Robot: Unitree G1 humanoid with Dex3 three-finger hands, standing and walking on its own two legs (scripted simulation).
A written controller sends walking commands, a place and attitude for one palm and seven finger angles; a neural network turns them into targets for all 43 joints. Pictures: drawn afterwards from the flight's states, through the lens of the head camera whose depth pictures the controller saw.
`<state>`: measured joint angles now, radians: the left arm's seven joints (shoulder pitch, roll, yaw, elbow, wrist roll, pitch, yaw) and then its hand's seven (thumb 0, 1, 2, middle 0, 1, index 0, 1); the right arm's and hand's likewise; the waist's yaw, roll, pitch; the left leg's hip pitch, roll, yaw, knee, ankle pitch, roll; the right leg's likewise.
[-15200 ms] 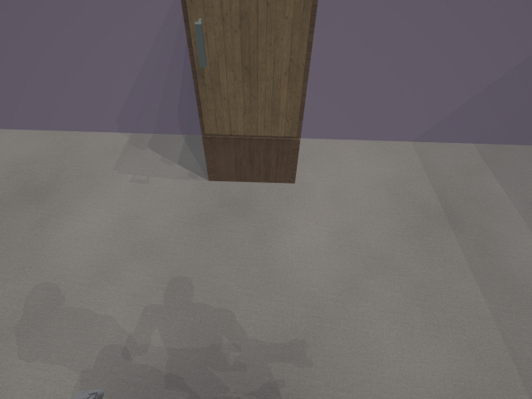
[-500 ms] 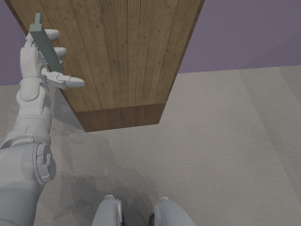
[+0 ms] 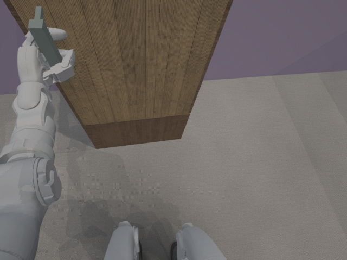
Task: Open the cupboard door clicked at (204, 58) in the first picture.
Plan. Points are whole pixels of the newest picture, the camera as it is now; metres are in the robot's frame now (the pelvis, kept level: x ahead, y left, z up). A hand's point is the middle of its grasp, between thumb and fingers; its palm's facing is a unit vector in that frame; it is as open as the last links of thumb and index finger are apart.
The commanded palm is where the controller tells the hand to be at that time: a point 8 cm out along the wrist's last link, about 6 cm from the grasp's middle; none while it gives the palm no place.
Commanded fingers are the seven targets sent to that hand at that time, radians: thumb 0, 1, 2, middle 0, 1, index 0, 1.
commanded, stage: close the thumb around the handle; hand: left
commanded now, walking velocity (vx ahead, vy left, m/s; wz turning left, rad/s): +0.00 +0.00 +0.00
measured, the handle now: (53, 47) +0.57 +0.22 +0.08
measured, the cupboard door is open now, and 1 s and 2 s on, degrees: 0 28 41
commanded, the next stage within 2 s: pull the door open along its arc in 0.14 s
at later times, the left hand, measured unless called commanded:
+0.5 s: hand (66, 70) +0.51 +0.19 +0.07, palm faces +0.10 -0.99 -0.01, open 5.6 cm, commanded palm +0.46 +0.23 +0.07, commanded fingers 0.00 0.90 0.90 -0.40 -1.35 -0.40 -1.35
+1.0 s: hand (106, 131) +0.37 +0.10 +0.07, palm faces +0.45 -0.89 +0.04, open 5.7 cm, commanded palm +0.30 +0.13 +0.07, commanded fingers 0.00 0.90 0.90 -0.40 -1.35 -0.40 -1.35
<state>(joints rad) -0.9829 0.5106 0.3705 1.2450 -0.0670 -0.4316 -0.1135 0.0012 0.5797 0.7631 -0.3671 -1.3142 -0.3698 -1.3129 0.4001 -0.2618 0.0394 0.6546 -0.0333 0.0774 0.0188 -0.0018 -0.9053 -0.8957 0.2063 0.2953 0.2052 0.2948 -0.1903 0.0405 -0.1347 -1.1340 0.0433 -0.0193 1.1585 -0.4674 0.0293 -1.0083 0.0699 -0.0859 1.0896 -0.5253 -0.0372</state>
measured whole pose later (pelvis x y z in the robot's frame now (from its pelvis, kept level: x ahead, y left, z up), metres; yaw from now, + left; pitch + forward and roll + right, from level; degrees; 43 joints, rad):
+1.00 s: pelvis +0.02 -0.01 +0.02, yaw +2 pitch +16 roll -1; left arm -0.18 -0.08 -0.03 0.41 0.05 -0.35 0.55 0.00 0.71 0.78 -0.32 -1.35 -0.39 -1.35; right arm 0.21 -0.20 -0.01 0.57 -0.07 0.06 0.07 0.00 -0.91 -0.90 0.20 0.29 0.20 0.29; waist -0.01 0.03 -0.18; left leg -0.87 0.01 0.00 1.05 -0.47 0.01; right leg -0.77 0.04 -0.06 1.04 -0.55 -0.05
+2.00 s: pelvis +0.01 -0.05 +0.02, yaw +5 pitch +14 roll +2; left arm 0.06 -0.11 -0.20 0.24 0.08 -0.32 0.57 -0.01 -0.47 0.32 -0.26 -0.94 -0.28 -0.94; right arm 0.20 -0.19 0.00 0.59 -0.07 -0.02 0.00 0.01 -0.91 -0.90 0.20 0.30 0.20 0.29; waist -0.01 0.03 -0.18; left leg -0.84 0.00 -0.04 1.02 -0.43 -0.04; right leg -0.75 0.03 -0.10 1.06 -0.56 -0.10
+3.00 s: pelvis +0.00 -0.01 +0.01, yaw +2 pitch +14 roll -1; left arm 0.35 0.05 -0.24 -0.05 0.00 -0.37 0.14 -0.01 -0.50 0.30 -0.19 -0.32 -0.21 -0.33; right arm 0.23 -0.20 0.03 0.42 -0.02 0.01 0.02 0.01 -0.90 -0.90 0.20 0.30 0.20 0.29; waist -0.01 0.03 -0.15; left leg -0.86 0.00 0.01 1.10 -0.48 0.02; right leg -0.77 0.03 -0.06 1.10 -0.57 -0.05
